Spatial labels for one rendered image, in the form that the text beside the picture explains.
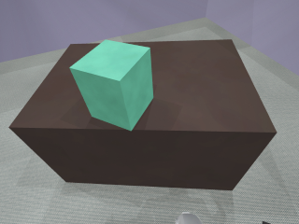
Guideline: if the robot right thigh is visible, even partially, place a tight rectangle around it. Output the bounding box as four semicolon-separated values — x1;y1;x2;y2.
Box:
175;213;203;224

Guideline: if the pedestal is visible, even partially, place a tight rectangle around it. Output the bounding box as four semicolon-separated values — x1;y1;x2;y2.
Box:
8;39;277;190

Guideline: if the carton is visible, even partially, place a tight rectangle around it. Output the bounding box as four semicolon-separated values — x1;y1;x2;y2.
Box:
69;40;154;131

